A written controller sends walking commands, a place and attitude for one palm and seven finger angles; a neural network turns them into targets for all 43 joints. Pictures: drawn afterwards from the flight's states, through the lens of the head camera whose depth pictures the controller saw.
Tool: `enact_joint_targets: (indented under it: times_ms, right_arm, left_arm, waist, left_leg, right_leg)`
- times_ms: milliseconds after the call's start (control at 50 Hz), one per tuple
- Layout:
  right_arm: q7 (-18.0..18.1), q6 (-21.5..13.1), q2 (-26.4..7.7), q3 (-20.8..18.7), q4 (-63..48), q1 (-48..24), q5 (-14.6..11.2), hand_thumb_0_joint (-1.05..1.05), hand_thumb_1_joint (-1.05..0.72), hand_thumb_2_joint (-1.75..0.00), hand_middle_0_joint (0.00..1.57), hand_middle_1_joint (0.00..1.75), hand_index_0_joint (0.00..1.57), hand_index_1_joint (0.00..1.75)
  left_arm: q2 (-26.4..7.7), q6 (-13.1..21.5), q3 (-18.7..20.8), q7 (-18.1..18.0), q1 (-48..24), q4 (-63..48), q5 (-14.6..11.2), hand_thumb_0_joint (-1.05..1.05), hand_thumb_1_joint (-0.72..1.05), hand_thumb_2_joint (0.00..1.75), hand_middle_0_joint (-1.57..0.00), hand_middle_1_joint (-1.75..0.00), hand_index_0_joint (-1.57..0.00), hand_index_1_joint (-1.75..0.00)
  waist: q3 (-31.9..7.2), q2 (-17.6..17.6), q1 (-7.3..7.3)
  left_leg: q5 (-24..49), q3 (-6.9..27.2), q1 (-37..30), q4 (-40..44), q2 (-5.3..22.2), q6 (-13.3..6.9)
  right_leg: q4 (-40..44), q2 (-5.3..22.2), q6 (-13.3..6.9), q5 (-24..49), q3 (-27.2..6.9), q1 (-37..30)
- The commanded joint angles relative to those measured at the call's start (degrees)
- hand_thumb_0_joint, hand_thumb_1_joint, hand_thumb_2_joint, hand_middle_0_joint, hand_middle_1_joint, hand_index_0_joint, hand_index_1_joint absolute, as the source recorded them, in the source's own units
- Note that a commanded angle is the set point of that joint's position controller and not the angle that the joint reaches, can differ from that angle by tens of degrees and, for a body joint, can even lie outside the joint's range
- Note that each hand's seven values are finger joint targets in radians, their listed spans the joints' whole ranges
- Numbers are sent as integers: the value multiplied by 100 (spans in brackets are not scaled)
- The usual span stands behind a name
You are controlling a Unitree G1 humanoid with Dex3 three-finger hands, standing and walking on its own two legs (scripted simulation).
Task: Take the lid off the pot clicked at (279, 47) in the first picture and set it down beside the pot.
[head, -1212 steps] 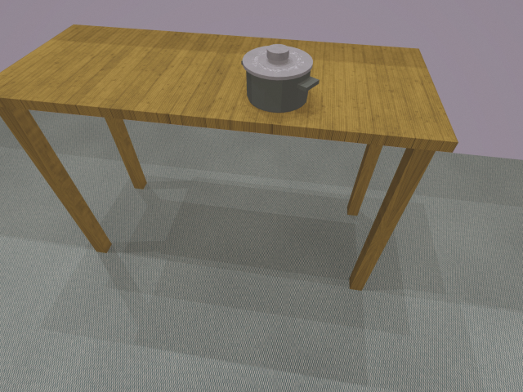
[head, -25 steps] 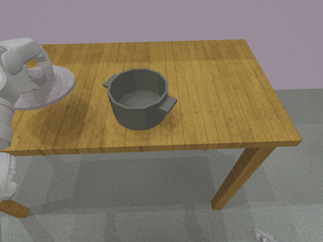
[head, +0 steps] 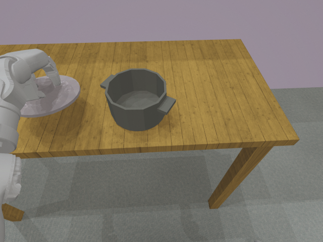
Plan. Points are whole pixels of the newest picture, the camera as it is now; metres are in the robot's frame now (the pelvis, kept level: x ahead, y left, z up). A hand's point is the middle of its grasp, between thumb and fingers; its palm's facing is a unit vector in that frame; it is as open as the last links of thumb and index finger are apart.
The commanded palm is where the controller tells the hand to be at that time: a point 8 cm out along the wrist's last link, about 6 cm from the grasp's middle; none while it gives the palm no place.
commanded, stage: lower the lid onto the table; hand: left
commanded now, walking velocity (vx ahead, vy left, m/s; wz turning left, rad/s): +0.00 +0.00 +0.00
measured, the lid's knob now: (41, 86) +0.47 +0.30 +0.14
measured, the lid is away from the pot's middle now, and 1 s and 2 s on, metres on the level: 0.24 0.24 0.24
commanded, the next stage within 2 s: open the fingers wide in 1.10 s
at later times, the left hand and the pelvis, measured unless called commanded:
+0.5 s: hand (40, 100) +0.43 +0.29 +0.12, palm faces -0.43 -0.13 -0.89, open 8.1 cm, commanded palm +0.44 +0.30 +0.20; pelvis +0.00 +0.00 +0.00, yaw +0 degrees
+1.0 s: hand (43, 102) +0.44 +0.30 +0.10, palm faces -0.45 -0.12 -0.88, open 8.2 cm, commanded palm +0.45 +0.29 +0.17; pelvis +0.01 +0.00 -0.01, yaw -1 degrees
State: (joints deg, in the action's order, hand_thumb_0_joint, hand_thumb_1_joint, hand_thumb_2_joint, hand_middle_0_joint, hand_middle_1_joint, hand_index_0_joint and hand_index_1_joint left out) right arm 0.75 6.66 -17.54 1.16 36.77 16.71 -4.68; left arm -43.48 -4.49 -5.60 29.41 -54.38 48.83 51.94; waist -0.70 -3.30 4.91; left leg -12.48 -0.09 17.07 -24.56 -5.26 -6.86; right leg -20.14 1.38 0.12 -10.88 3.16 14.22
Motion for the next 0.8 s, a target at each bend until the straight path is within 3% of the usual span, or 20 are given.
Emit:
enact_joint_targets:
  times_ms: [0,60,80,100,120,260,280,340,360,400,420,440,500,540,560,580,620,660,740,780]
  right_arm:
    - [61,-203,-911,-373,-613,-8,9,0,-90,-90,20,30,20,30]
    - [60,-200,-938,-368,-659,-11,24,0,-90,-90,20,30,20,30]
    - [78,-199,-924,-362,-646,-53,22,0,-90,-90,20,30,20,30]
    - [77,-183,-935,-363,-604,-30,-1,0,-90,-90,20,30,20,30]
    - [72,-180,-921,-371,-599,-42,3,0,-90,-90,20,30,20,30]
    - [39,-206,-907,-387,-670,-42,44,0,-90,-90,20,30,20,30]
    - [57,-193,-895,-393,-626,-44,37,0,-90,-90,20,30,20,30]
    - [69,-137,-970,-385,-568,48,13,0,-90,-90,20,30,20,30]
    - [72,-128,-960,-379,-559,47,17,0,-90,-90,20,30,20,30]
    - [114,-131,-934,-376,-548,33,7,0,-90,-90,20,30,20,30]
    - [118,-109,-949,-369,-553,15,9,0,-90,-90,20,30,20,30]
    - [133,-119,-966,-396,-563,17,25,0,-90,-90,20,30,20,30]
    - [166,-97,-944,-358,-471,100,11,0,-90,-90,20,30,20,30]
    - [171,-89,-971,-380,-479,82,21,0,-90,-90,20,30,20,30]
    - [165,-101,-947,-391,-477,130,41,0,-90,-90,20,30,20,30]
    - [175,-112,-946,-387,-472,98,43,0,-90,-90,20,30,20,30]
    - [181,-90,-951,-354,-456,139,32,0,-90,-90,20,30,20,30]
    - [179,-57,-944,-357,-403,216,38,0,-90,-90,20,30,20,30]
    - [180,-10,-999,-384,-358,238,17,0,-90,-90,20,30,20,30]
    - [184,-7,-976,-390,-347,299,21,0,-90,-90,20,30,20,30]
  left_arm:
    - [-1687,48,628,-348,-2871,-1115,-7,0,36,132,-94,-75,-95,-78]
    - [-2138,142,941,-377,-2985,-1458,18,0,36,132,-94,-75,-95,-78]
    - [-1930,150,811,-365,-2867,-1207,-3,0,36,132,-94,-75,-95,-78]
    - [-1975,149,806,-382,-2963,-1199,2,0,36,132,-94,-75,-95,-78]
    - [-1706,131,585,-355,-3010,-1133,-5,0,36,132,-94,-75,-95,-78]
    - [-1934,277,799,-457,-2897,-1583,10,0,36,132,-94,-75,-95,-78]
    - [-1651,255,648,-434,-2678,-1163,-5,0,36,132,-94,-75,-95,-78]
    - [-1768,238,652,-439,-2543,-674,-73,0,36,132,-94,-75,-95,-78]
    - [-1998,270,794,-462,-2869,-907,18,0,36,132,-94,-75,-95,-78]
    - [-1864,309,699,-465,-2836,-716,2,0,36,132,-94,-75,-95,-78]
    - [-1938,342,688,-465,-3056,-930,8,0,36,132,-94,-75,-95,-78]
    - [-1750,370,533,-464,-2946,-853,-45,0,36,132,-94,-75,-95,-78]
    - [-1868,460,624,-482,-2888,-471,-5,0,36,132,-94,-75,-95,-78]
    - [-1691,523,388,-486,-3118,-624,-49,0,36,132,-94,-75,-95,-78]
    - [-1900,568,589,-518,-3300,-915,11,0,36,132,-94,-75,-95,-78]
    - [-1780,596,503,-522,-3219,-806,28,0,36,132,-94,-75,-95,-78]
    - [-2047,661,751,-563,-2944,-605,31,0,36,132,-94,-75,-95,-78]
    - [-1977,699,701,-559,-2903,-360,-6,0,36,132,-94,-75,-95,-78]
    - [-1729,739,431,-576,-2931,-121,-14,0,36,132,-94,-75,-95,-78]
    - [-1848,782,626,-618,-2708,164,75,0,36,132,-94,-75,-95,-78]
  waist:
    - [-2151,-411,19]
    - [-2495,-226,-50]
    - [-2409,-202,-22]
    - [-2328,-159,3]
    - [-2204,-271,42]
    - [-2523,-669,-28]
    - [-2319,-521,34]
    - [-1969,-218,64]
    - [-2166,-184,34]
    - [-2168,-140,60]
    - [-2273,-239,71]
    - [-2220,-402,123]
    - [-2168,-209,113]
    - [-2200,-631,162]
    - [-2426,-638,109]
    - [-2454,-728,130]
    - [-2462,-604,100]
    - [-2331,-322,119]
    - [-2172,-516,186]
    - [-2249,-347,145]
  left_leg:
    - [2637,868,-1880,82,469,543]
    - [2702,752,-1745,42,392,463]
    - [2807,731,-1711,10,378,427]
    - [2765,757,-1711,42,416,465]
    - [2726,776,-1734,61,414,473]
    - [3046,848,-1994,-19,433,581]
    - [3070,817,-1945,-72,433,538]
    - [2457,730,-1518,-12,402,493]
    - [2239,711,-1523,31,392,452]
    - [2382,671,-1546,-31,363,397]
    - [2415,717,-1643,1,397,439]
    - [2608,715,-1722,-80,400,466]
    - [2274,685,-1572,-84,392,412]
    - [2404,720,-1719,-105,405,477]
    - [2505,753,-1847,-114,416,481]
    - [2730,737,-1931,-191,404,473]
    - [2838,720,-1808,-230,390,472]
    - [2537,676,-1537,-214,384,422]
    - [2599,688,-1599,-239,429,464]
    - [2612,663,-1538,-316,399,411]
  right_leg:
    - [-8,-445,-356,970,-18,127]
    - [-40,-401,-348,1338,-98,-335]
    - [-64,-415,-347,1416,-81,-299]
    - [-70,-409,-333,1363,-66,-235]
    - [-30,-422,-330,1280,-46,-84]
    - [-86,-412,-355,1257,-75,-73]
    - [-78,-435,-343,1262,-54,53]
    - [-34,-414,-351,1144,-45,33]
    - [-64,-417,-337,1149,-77,-82]
    - [-95,-428,-337,1283,-74,-75]
    - [-99,-425,-330,1245,-55,-38]
    - [-87,-409,-349,1262,-60,97]
    - [-131,-441,-318,1139,-51,138]
    - [-132,-412,-355,1077,-34,306]
    - [-136,-438,-343,1096,-47,238]
    - [-161,-453,-345,1177,-49,295]
    - [-210,-461,-338,1284,-53,204]
    - [-207,-440,-312,1290,-61,145]
    - [-228,-444,-333,1151,-9,478]
    - [-289,-474,-316,1175,-40,452]
